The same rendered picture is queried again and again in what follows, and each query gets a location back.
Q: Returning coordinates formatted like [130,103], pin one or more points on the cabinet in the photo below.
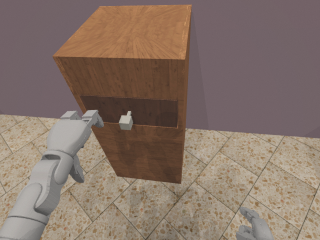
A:
[139,51]

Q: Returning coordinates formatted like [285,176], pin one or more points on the handle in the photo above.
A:
[126,121]

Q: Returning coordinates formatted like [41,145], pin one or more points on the left robot forearm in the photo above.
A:
[39,198]

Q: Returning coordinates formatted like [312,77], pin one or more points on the left robot hand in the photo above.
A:
[70,134]

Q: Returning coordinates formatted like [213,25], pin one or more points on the drawer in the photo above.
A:
[144,111]

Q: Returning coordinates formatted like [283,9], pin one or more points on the right robot hand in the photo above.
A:
[260,229]

